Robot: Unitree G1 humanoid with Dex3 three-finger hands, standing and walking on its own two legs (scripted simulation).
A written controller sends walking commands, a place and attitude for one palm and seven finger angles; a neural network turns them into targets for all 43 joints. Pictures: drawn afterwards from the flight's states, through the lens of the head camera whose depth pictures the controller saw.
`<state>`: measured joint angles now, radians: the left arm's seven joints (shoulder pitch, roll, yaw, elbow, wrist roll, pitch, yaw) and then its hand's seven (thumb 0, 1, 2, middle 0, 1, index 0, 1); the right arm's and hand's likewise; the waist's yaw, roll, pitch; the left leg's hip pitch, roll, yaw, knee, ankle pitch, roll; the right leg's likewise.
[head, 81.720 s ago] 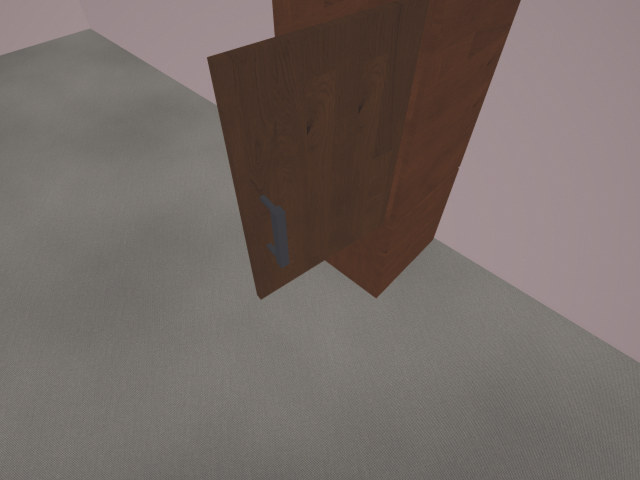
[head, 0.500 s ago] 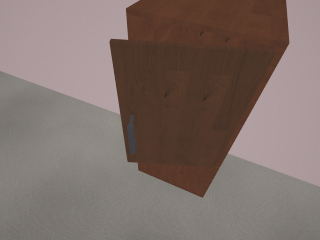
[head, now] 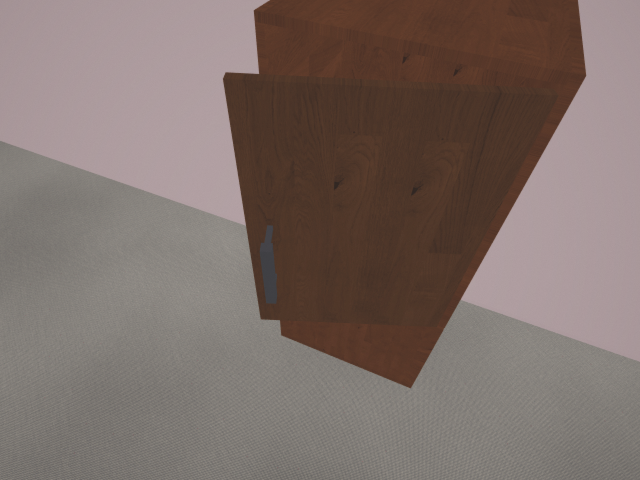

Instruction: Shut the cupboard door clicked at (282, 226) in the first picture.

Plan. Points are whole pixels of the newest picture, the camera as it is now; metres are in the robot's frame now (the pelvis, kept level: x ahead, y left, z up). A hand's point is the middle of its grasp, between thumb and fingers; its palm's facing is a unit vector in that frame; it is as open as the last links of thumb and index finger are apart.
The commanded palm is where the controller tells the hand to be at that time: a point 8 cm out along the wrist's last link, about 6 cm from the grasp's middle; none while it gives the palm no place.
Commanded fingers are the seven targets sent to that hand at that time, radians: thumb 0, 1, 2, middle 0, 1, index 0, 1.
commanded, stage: look again from close up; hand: left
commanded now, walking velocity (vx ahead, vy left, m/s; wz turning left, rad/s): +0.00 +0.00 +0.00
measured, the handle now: (270, 266) +0.49 +0.12 -0.10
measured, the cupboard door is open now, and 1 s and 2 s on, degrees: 21 21 21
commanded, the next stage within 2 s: raise the hand and make a fist in 0.52 s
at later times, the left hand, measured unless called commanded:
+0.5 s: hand out of the picture -0.03 +0.13 -0.18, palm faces +0.02 -0.99 -0.15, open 7.4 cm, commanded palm none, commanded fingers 0.00 0.90 0.90 -0.20 -0.30 -0.20 -0.30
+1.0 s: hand (233, 448) +0.18 +0.12 -0.07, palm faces +0.00 -1.00 +0.04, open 6.3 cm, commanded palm +0.13 +0.19 -0.08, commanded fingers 0.00 0.90 0.90 -0.55 -0.68 -0.55 -0.68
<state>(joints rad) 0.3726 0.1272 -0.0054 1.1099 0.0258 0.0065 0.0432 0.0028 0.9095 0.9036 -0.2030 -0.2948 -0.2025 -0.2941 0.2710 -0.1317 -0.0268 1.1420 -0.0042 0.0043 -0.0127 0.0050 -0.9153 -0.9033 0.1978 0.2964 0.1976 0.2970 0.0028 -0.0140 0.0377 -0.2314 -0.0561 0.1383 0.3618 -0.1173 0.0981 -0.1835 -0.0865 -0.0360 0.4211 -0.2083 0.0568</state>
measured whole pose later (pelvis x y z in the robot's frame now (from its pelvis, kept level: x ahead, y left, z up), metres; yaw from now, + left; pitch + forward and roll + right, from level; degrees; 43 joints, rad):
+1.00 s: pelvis +0.00 -0.05 -0.10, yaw +2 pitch +13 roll +0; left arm 0.46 0.17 0.10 0.14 -0.26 -0.61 -0.31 0.01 0.92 0.90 -0.38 -0.49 -0.38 -0.49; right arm 0.15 -0.28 -0.10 0.54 0.01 -0.29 0.02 0.01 -0.91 -0.90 0.20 0.30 0.20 0.30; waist -0.01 -0.05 -0.17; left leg -0.95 0.01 0.05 1.18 -0.46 0.04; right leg -0.86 -0.01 -0.05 1.21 -0.56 -0.02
